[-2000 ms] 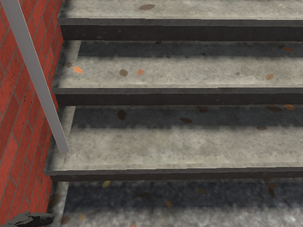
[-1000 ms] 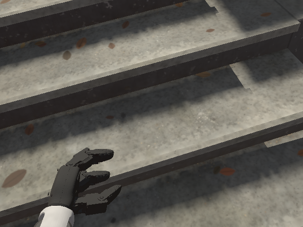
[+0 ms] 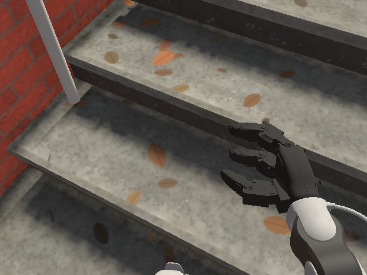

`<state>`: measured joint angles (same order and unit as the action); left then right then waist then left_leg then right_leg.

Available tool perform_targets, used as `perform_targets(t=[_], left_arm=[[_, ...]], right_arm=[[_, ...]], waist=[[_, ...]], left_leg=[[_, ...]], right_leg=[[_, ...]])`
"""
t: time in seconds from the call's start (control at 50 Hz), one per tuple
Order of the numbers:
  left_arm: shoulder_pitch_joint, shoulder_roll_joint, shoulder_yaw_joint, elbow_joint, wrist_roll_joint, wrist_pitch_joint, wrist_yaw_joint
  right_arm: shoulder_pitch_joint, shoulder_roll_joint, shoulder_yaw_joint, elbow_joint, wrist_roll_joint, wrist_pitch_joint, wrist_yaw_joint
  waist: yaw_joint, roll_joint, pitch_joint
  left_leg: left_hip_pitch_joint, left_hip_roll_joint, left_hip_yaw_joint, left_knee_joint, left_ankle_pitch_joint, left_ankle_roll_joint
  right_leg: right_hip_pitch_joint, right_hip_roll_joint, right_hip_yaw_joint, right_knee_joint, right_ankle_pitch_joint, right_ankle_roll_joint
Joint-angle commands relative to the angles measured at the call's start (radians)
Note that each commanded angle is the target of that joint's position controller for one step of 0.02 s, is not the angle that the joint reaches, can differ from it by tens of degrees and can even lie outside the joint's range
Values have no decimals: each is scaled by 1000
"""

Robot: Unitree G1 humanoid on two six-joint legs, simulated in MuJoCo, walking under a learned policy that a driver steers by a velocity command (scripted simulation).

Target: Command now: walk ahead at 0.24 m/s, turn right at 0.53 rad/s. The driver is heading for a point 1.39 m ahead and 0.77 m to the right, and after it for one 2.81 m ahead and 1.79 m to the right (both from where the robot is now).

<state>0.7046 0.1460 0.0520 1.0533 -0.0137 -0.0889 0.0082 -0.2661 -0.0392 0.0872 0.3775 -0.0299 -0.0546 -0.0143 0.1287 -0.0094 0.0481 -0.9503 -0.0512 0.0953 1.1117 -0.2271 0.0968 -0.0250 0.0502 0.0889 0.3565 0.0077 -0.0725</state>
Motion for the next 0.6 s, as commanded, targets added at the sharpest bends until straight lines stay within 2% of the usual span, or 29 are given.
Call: perform_targets(t=[0.02, 0.04, 0.06, 0.08, 0.1, 0.12, 0.16, 0.18, 0.2, 0.22, 0.24, 0.26, 0.28, 0.3, 0.32, 0.34, 0.36, 0.38, 0.4, 0.42, 0.44, 0.46, 0.48, 0.5, 0.52, 0.54, 0.56, 0.58, 0.6], left_arm=[[-328, 196, 60, -328, -56, -76, -34], [-271, 285, 97, -311, -1, -33, -24], [-271, 206, 90, -341, 17, 12, 2], [-247, 150, 80, -340, 59, 43, 19], [-225, 118, 77, -333, 72, 66, 26], [-186, 108, 75, -324, 77, 93, 30], [-229, 68, 53, -350, 65, 113, 41], [-235, 65, 45, -359, 52, 118, 41], [-285, 63, 41, -377, 48, 122, 41], [-348, 68, 42, -408, 44, 125, 41], [-357, 91, 46, -396, 47, 129, 39], [-391, 91, 44, -415, 50, 135, 37], [-404, 78, 39, -422, 52, 143, 41], [-432, 84, 35, -447, 49, 148, 40], [-465, 91, 31, -471, 47, 156, 34], [-493, 101, 28, -492, 34, 161, 21], [-527, 126, 35, -508, 19, 166, 11], [-538, 140, 44, -524, 23, 167, 10], [-547, 154, 49, -537, 27, 164, 11], [-531, 150, 48, -531, 28, 153, 5], [-493, 156, 55, -515, 36, 135, -1], [-424, 172, 64, -480, 40, 105, -5], [-356, 273, 87, -481, 55, 88, -4], [-321, 390, 117, -523, 55, 92, 5], [-376, 410, 131, -551, 48, 100, 19], [-460, 373, 119, -561, 58, 113, 35], [-547, 311, 98, -567, 60, 121, 40], [-574, 267, 78, -564, 50, 122, 42], [-560, 231, 65, -560, 43, 120, 42]], right_arm=[[589, -362, -158, 102, -13, 16, -37], [528, -279, -146, 79, 6, 28, -41], [399, -227, -131, 102, 14, 8, -39], [336, -143, -117, 132, 21, -14, -33], [309, -111, -111, 172, 20, -34, -36], [297, -97, -114, 194, 18, -42, -36], [331, -101, -124, 267, 11, -44, -31], [338, -109, -122, 277, 4, -42, -36], [355, -134, -130, 299, -3, -41, -41], [372, -162, -132, 296, -13, -46, -47], [378, -178, -132, 294, -14, -47, -51], [378, -207, -137, 290, -20, -51, -50], [351, -227, -139, 280, -30, -47, -45], [332, -237, -139, 270, -31, -42, -43], [319, -250, -139, 258, -24, -33, -39], [319, -274, -146, 245, -15, -29, -29], [362, -307, -158, 243, -10, -19, -17], [368, -325, -165, 225, -4, -5, -8], [394, -334, -171, 222, 2, 11, 2], [412, -341, -177, 228, 17, 26, 13], [435, -338, -179, 239, 38, 47, 17], [524, -330, -183, 268, 37, 70, 16], [552, -317, -185, 226, 18, 79, 16], [500, -259, -163, 131, 6, 81, 3], [436, -252, -155, 123, 6, 67, 2], [362, -243, -157, 118, 13, 51, 2], [333, -237, -158, 118, 12, 41, 3], [327, -242, -158, 110, 6, 44, 2], [331, -253, -159, 105, -11, 53, 0]], waist=[[-363, 377, -666], [-317, 116, -696], [-207, 76, -558], [-140, -55, -337], [-83, -49, -173], [-33, -29, -90], [-11, 27, -36], [-10, 51, -33], [-21, 64, -32], [-37, 79, -75], [-50, 59, -111], [-51, 78, -133], [-41, 96, -157], [-32, 99, -150], [-30, 105, -141], [-46, 128, -130], [-78, 147, -133], [-88, 183, -142], [-109, 182, -142], [-112, 197, -152], [-95, 150, -152], [-84, 30, -111], [-83, -191, -58], [-66, -294, -189], [-25, -202, -275], [-49, -151, -204], [-95, -138, -126], [-115, -142, -99], [-125, -89, -98]], left_leg=[[1225, 542, -648, -471, 1101, 262], [1055, 530, -671, -486, 1130, 314], [943, 517, -609, -530, 758, 307], [794, 453, -527, -576, 470, 266], [673, 381, -423, -628, 311, 209], [555, 360, -337, -674, 258, 176], [495, 342, -190, -733, 162, 130], [495, 343, -124, -756, 233, 129], [503, 345, -73, -760, 266, 132], [563, 387, -80, -753, 365, 143], [594, 403, -37, -752, 421, 148], [613, 424, -16, -743, 428, 142], [598, 417, 37, -730, 399, 124], [576, 403, 83, -732, 333, 89], [551, 387, 132, -732, 257, 52], [538, 384, 171, -732, 218, 27], [581, 406, 170, -731, 181, 19], [634, 453, 150, -716, 220, 12], [690, 476, 147, -681, 234, 0], [719, 476, 146, -622, 271, -20], [749, 438, 185, -501, 268, -46], [700, 355, 224, -309, 92, -84], [369, 275, 212, -18, -363, -155], [167, 144, 61, 269, -471, -236], [160, 134, -59, 454, -411, -240], [156, 142, -115, 480, -280, -225], [160, 140, -122, 482, -186, -203], [153, 125, -116, 526, -158, -188], [145, 117, -132, 524, -128, -181]], right_leg=[[-548, 110, 29, 1159, -504, 106], [-521, 68, 90, 1433, -449, 99], [-605, 19, 53, 1474, -393, 105], [-666, -30, -20, 1439, -364, 101], [-690, -52, -14, 1381, -366, 95], [-677, -55, -19, 1382, -341, 98], [-709, -74, -27, 1325, -352, 85], [-681, -80, -37, 1190, -360, 92], [-688, -83, -52, 1134, -329, 95], [-706, -95, -45, 1150, -300, 98], [-695, -96, -83, 1142, -273, 92], [-698, -105, -89, 1139, -243, 89], [-657, -106, -114, 1137, -219, 79], [-612, -129, -111, 1031, -190, 71], [-541, -139, -127, 893, -177, 61], [-447, -139, -151, 745, -191, 49], [-397, -126, -191, 653, -236, 39], [-375, -130, -215, 626, -278, 33], [-368, -126, -227, 557, -321, 32], [-322, -106, -232, 455, -294, 36], [-272, -77, -233, 308, -262, 32], [-203, -12, -185, 116, -225, 34], [-44, -172, 106, 142, 332, -7], [34, -379, 445, 139, 743, -208], [-9, -426, 544, 20, 495, -287], [-115, -366, 457, -8, 195, -278], [-199, -290, 367, 16, 80, -241], [-240, -257, 338, 37, 98, -223], [-247, -232, 317, 51, 87, -206]])
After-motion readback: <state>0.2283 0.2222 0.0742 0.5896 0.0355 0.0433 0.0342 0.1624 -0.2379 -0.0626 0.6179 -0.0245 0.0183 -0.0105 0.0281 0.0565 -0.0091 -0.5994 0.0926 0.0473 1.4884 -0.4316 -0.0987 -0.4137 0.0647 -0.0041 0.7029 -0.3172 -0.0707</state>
